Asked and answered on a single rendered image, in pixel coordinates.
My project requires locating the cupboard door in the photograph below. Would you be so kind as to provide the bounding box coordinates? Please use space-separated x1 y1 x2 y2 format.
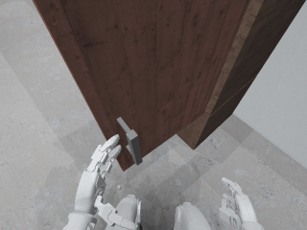
32 0 250 172

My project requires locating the right robot thigh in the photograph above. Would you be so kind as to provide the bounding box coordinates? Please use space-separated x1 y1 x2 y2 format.
175 204 212 230

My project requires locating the left robot thigh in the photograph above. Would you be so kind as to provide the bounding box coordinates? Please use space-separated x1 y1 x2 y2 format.
105 196 142 230

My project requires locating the right robot hand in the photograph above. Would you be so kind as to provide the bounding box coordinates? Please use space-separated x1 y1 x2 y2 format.
219 177 259 230

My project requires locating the left robot hand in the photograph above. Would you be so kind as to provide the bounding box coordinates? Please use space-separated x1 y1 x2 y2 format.
74 134 137 230

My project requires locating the left robot forearm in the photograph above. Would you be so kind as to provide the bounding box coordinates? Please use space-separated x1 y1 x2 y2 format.
62 211 97 230

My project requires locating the robot thigh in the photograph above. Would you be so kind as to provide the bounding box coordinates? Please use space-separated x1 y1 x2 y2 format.
105 196 142 230
175 204 212 230

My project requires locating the handle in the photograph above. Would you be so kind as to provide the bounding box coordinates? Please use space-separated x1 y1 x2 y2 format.
116 117 143 166

